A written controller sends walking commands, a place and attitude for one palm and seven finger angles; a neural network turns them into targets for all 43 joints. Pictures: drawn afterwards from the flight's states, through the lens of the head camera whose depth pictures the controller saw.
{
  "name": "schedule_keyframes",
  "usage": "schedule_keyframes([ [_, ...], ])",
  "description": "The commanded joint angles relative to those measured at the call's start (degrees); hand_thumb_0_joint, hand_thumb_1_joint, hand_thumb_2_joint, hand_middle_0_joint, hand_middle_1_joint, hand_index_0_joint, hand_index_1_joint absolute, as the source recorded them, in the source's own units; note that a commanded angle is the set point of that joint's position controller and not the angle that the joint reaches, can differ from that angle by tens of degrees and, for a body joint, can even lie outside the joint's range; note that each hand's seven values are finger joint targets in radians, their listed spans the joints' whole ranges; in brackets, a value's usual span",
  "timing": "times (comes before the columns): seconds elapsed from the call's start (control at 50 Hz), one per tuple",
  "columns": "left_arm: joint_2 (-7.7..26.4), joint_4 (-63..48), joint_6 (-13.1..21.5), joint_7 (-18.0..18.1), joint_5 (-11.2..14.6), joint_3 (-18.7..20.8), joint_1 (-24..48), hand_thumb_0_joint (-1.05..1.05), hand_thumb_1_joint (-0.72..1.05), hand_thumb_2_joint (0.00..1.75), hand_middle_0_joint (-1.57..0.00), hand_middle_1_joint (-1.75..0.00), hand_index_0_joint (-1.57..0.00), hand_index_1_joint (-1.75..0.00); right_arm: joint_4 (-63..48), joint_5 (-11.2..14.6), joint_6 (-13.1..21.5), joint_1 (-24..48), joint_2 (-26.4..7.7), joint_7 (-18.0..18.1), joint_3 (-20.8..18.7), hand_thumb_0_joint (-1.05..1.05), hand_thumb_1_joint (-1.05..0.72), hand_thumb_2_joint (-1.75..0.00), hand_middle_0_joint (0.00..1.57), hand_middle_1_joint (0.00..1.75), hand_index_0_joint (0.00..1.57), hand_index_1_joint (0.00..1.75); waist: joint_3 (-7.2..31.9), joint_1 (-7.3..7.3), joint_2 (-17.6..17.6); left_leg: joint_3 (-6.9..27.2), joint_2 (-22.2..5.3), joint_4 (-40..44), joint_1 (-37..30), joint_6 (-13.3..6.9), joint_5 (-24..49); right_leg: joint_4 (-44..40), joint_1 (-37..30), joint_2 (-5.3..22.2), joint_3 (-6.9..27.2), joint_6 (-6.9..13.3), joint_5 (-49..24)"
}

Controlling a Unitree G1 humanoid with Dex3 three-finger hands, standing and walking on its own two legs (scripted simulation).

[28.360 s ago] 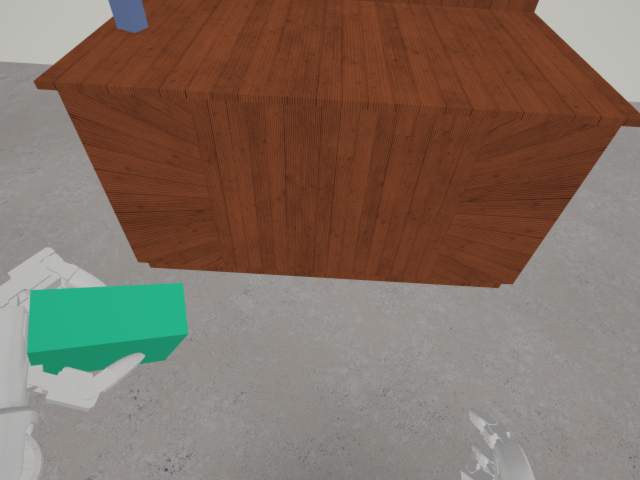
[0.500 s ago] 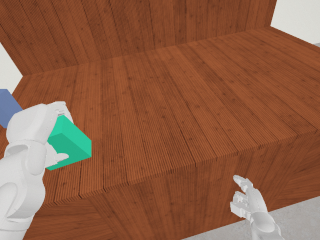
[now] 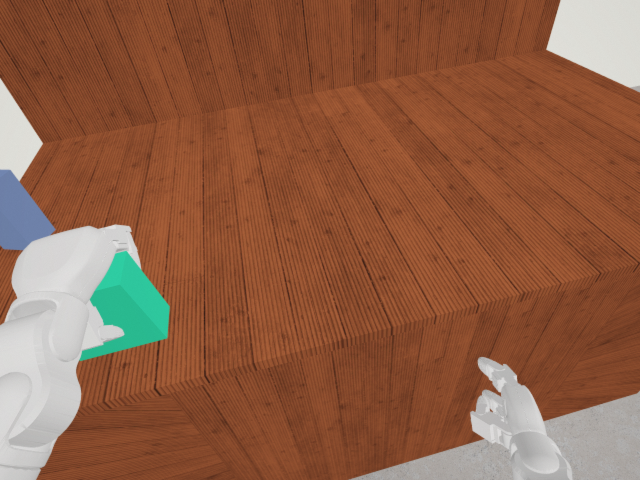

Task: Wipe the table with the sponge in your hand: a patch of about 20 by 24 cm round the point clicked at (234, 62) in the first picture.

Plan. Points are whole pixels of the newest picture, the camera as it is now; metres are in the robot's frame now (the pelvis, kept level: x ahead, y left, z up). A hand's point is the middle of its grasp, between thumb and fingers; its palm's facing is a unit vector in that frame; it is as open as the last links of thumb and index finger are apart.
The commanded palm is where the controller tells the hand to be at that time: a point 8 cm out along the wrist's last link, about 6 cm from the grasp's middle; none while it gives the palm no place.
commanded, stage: move the sponge above the wiping area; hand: left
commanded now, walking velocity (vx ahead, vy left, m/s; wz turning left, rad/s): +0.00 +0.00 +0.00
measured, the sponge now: (110, 316) +0.23 +0.31 +0.11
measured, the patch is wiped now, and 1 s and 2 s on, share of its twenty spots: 0.00 0.00 0.00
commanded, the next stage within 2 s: none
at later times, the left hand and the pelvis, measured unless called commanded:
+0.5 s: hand (124, 279) +0.26 +0.29 +0.15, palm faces +0.09 -0.07 -0.99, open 9.4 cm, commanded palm +0.22 +0.30 +0.24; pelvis +0.01 +0.01 +0.00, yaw +0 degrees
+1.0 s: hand (111, 273) +0.26 +0.30 +0.16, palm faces +0.10 -0.04 -0.99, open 9.4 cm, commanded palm +0.22 +0.30 +0.23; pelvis +0.01 +0.01 +0.00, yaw +0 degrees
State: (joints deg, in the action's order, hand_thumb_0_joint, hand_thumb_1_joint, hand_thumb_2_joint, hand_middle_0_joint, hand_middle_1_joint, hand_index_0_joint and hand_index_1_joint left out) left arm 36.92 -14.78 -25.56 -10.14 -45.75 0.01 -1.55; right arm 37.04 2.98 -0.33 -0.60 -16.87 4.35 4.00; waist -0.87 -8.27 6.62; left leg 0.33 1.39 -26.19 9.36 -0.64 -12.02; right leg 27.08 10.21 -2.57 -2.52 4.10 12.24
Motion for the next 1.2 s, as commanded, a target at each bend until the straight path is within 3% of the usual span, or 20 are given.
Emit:
schedule_keyframes([
  [0.0, 16.6, -13.1, 5.1, 5.1, -4.1, 10.7, 23.4, 0.00, 0.10, 1.30, -1.20, -1.60, -1.20, -1.60, -9.8, -0.6, 5.0, 13.6, -2.5, 0.9, -1.3, 0.00, -0.90, -0.90, 0.20, 0.30, 0.20, 0.30, 13.0, 0.53, 0.2, 4.0, 1.1, 3.6, -4.2, -1.4, 7.2, -7.9, -2.7, 3.2, 9.4, 0.1, 1.5],
  [0.12, 16.1, -6.5, 3.3, 7.1, -2.7, 13.1, 22.4, 0.00, 0.10, 1.30, -1.20, -1.60, -1.20, -1.60, -9.0, 0.3, 5.3, 16.0, -2.5, 0.2, -1.2, 0.00, -0.90, -0.90, 0.20, 0.30, 0.20, 0.30, 9.3, -0.65, -1.3, 4.5, 0.5, 5.5, -1.8, -0.5, 5.9, -8.1, -2.6, 2.6, 10.8, 1.3, 1.7],
  [0.16, 11.8, -5.0, 2.0, 6.8, -2.1, 9.7, 22.0, 0.00, 0.10, 1.30, -1.20, -1.60, -1.20, -1.60, -8.6, 0.1, 4.3, 14.2, -2.7, -0.2, -1.3, 0.00, -0.90, -0.90, 0.20, 0.30, 0.20, 0.30, 10.2, -0.22, -2.5, 3.8, 0.3, 6.1, -0.9, -0.4, 6.7, -7.5, -3.7, 2.9, 7.4, 0.3, -0.5],
  [0.22, 12.9, -5.5, 0.0, 5.6, -1.5, 11.2, 17.2, 0.00, 0.10, 1.30, -1.20, -1.60, -1.20, -1.60, -10.1, 0.6, 3.9, 16.6, -2.8, -0.5, -0.9, 0.00, -0.90, -0.90, 0.20, 0.30, 0.20, 0.30, 10.7, -0.97, -3.5, 3.8, 0.2, 5.6, -0.5, -0.6, 7.1, -7.1, -4.2, 2.6, 9.3, 0.7, -1.4],
  [0.3, 9.4, -8.3, -0.6, 3.8, -2.1, 6.8, 16.8, 0.00, 0.10, 1.30, -1.20, -1.60, -1.20, -1.60, -10.8, 0.5, 2.7, 14.7, -3.2, -0.9, -1.2, 0.00, -0.90, -0.90, 0.20, 0.30, 0.20, 0.30, 12.0, 0.23, -3.4, 3.3, 0.2, 5.5, -0.8, -1.0, 7.7, -6.3, -4.1, 2.8, 5.9, -0.5, -3.2],
  [0.4, 13.1, -13.8, 1.0, 4.8, -5.1, 9.0, 18.1, 0.00, 0.10, 1.30, -1.20, -1.60, -1.20, -1.60, -10.7, -0.3, 3.2, 13.7, -3.0, -1.2, -1.5, 0.00, -0.90, -0.90, 0.20, 0.30, 0.20, 0.30, 15.6, -0.44, -1.2, 4.2, 0.2, 5.1, -2.9, -1.3, 11.3, -5.0, -5.9, 2.3, 6.6, 0.4, -5.4],
  [0.52, 17.2, -10.5, 1.6, 7.8, -5.6, 13.7, 21.4, 0.00, 0.10, 1.30, -1.20, -1.60, -1.20, -1.60, -9.8, 0.1, 3.5, 15.1, -2.7, -1.1, -1.2, 0.00, -0.90, -0.90, 0.20, 0.30, 0.20, 0.30, 12.6, -0.84, -2.2, 4.5, 0.6, 4.8, -3.0, -1.2, 10.4, -6.8, -4.4, 1.7, 10.7, 1.7, -3.4],
  [0.58, 10.1, -6.8, 0.8, 7.4, -3.9, 7.6, 20.0, 0.00, 0.10, 1.30, -1.20, -1.60, -1.20, -1.60, -9.2, 0.0, 3.0, 13.6, -3.0, -1.3, -1.4, 0.00, -0.90, -0.90, 0.20, 0.30, 0.20, 0.30, 10.5, 0.15, -0.2, 4.1, 0.5, 5.8, -2.3, -0.7, 10.2, -7.3, -3.8, 2.2, 6.6, 0.7, -4.1],
  [0.62, 9.5, -7.9, -0.1, 6.8, -3.6, 6.8, 21.2, 0.00, 0.10, 1.30, -1.20, -1.60, -1.20, -1.60, -10.1, 0.9, 3.8, 16.2, -2.3, -1.2, -1.0, 0.00, -0.90, -0.90, 0.20, 0.30, 0.20, 0.30, 10.5, 0.11, 0.5, 4.3, 0.4, 5.6, -2.9, -0.8, 8.9, -7.1, -3.1, 2.0, 9.0, 1.4, -2.8],
  [0.66, 7.7, -6.4, -0.4, 5.6, -3.3, 5.0, 17.6, 0.00, 0.10, 1.30, -1.20, -1.60, -1.20, -1.60, -9.7, 0.5, 3.4, 13.6, -2.9, -1.2, -1.4, 0.00, -0.90, -0.90, 0.20, 0.30, 0.20, 0.30, 11.3, 0.57, -2.4, 3.9, 0.3, 5.5, -2.3, -1.0, 9.7, -6.9, -4.0, 2.5, 6.3, 0.2, -4.5],
  [0.72, 11.6, -6.1, -0.5, 4.3, -4.3, 7.4, 18.5, 0.00, 0.10, 1.30, -1.20, -1.60, -1.20, -1.60, -10.3, 0.7, 3.5, 15.2, -3.1, -0.7, -1.1, 0.00, -0.90, -0.90, 0.20, 0.30, 0.20, 0.30, 11.4, 0.57, -4.1, 3.9, 0.4, 5.1, -2.0, -1.3, 7.9, -7.2, -3.6, 2.1, 9.2, 0.7, -2.4],
  [0.78, 12.3, -7.2, 0.8, 3.8, -5.5, 7.6, 17.6, 0.00, 0.10, 1.30, -1.20, -1.60, -1.20, -1.60, -10.2, -0.3, 2.9, 13.3, -3.7, -1.0, -1.3, 0.00, -0.90, -0.90, 0.20, 0.30, 0.20, 0.30, 13.5, 0.19, -2.6, 3.8, 0.7, 4.9, -1.8, -1.5, 10.7, -6.0, -5.9, 2.6, 6.7, 0.3, -5.9],
  [0.82, 17.1, -8.9, 2.2, 4.8, -5.7, 12.2, 19.6, 0.00, 0.10, 1.30, -1.20, -1.60, -1.20, -1.60, -10.4, 0.0, 3.5, 14.6, -3.2, -0.7, -1.0, 0.00, -0.90, -0.90, 0.20, 0.30, 0.20, 0.30, 14.2, -0.31, -2.0, 4.3, 0.8, 4.3, -2.5, -1.5, 10.1, -6.3, -5.7, 2.1, 9.9, 1.1, -4.4],
  [0.88, 15.1, -8.5, 4.7, 6.0, -4.9, 11.7, 19.2, 0.00, 0.10, 1.30, -1.20, -1.60, -1.20, -1.60, -9.7, -0.8, 3.6, 12.0, -3.0, -0.8, -1.3, 0.00, -0.90, -0.90, 0.20, 0.30, 0.20, 0.30, 14.2, -0.21, -1.3, 3.9, 0.9, 4.3, -3.2, -1.4, 11.7, -6.7, -5.7, 2.3, 7.1, 0.6, -5.9],
  [0.92, 17.3, -11.5, 5.3, 7.1, -4.3, 14.4, 19.0, 0.00, 0.10, 1.30, -1.20, -1.60, -1.20, -1.60, -10.4, -0.1, 4.4, 14.2, -2.4, -0.8, -1.1, 0.00, -0.90, -0.90, 0.20, 0.30, 0.20, 0.30, 14.0, -0.93, 0.5, 4.7, 0.8, 4.2, -4.0, -1.3, 11.5, -6.8, -5.4, 2.0, 10.4, 1.5, -5.2],
  [1.0, 11.5, -7.4, 3.7, 7.3, -3.3, 10.0, 16.9, 0.00, 0.10, 1.30, -1.20, -1.60, -1.20, -1.60, -9.1, -0.2, 3.5, 12.3, -3.0, -1.2, -1.8, 0.00, -0.90, -0.90, 0.20, 0.30, 0.20, 0.30, 11.5, 0.10, -1.1, 3.9, 0.4, 4.6, -2.8, -0.9, 10.8, -7.4, -4.2, 2.6, 7.6, 0.4, -5.4],
  [1.02, 12.4, -8.7, 2.9, 7.3, -3.1, 10.8, 18.0, 0.00, 0.10, 1.30, -1.20, -1.60, -1.20, -1.60, -10.2, 0.5, 4.2, 15.1, -2.6, -1.1, -1.4, 0.00, -0.90, -0.90, 0.20, 0.30, 0.20, 0.30, 10.6, -0.20, -0.9, 4.3, 0.5, 4.5, -2.8, -1.0, 9.7, -7.4, -3.4, 2.1, 9.9, 1.2, -3.8],
  [1.1, 10.1, -7.1, 0.9, 5.4, -3.0, 7.4, 16.7, 0.00, 0.10, 1.30, -1.20, -1.60, -1.20, -1.60, -9.7, 0.3, 3.0, 13.3, -3.5, -1.1, -1.8, 0.00, -0.90, -0.90, 0.20, 0.30, 0.20, 0.30, 10.7, 0.57, -4.2, 4.0, 0.5, 5.1, -1.7, -1.2, 9.4, -7.1, -3.8, 2.6, 7.0, -0.2, -4.7],
  [1.12, 10.2, -9.8, 0.6, 5.1, -3.2, 7.0, 18.6, 0.00, 0.10, 1.30, -1.20, -1.60, -1.20, -1.60, -10.7, 0.9, 3.8, 16.2, -2.8, -0.9, -1.0, 0.00, -0.90, -0.90, 0.20, 0.30, 0.20, 0.30, 11.2, 0.44, -2.3, 4.2, 0.5, 4.9, -2.6, -1.2, 8.7, -7.1, -3.3, 2.1, 9.0, 0.7, -3.2],
  [1.18, 8.0, -10.4, 1.2, 4.3, -4.2, 3.6, 18.4, 0.00, 0.10, 1.30, -1.20, -1.60, -1.20, -1.60, -10.4, 0.0, 3.7, 13.6, -3.2, -1.0, -1.5, 0.00, -0.90, -0.90, 0.20, 0.30, 0.20, 0.30, 12.2, 0.72, -1.7, 4.1, 0.5, 5.3, -3.0, -1.4, 9.9, -6.7, -4.0, 2.4, 6.1, 0.2, -4.8],
])
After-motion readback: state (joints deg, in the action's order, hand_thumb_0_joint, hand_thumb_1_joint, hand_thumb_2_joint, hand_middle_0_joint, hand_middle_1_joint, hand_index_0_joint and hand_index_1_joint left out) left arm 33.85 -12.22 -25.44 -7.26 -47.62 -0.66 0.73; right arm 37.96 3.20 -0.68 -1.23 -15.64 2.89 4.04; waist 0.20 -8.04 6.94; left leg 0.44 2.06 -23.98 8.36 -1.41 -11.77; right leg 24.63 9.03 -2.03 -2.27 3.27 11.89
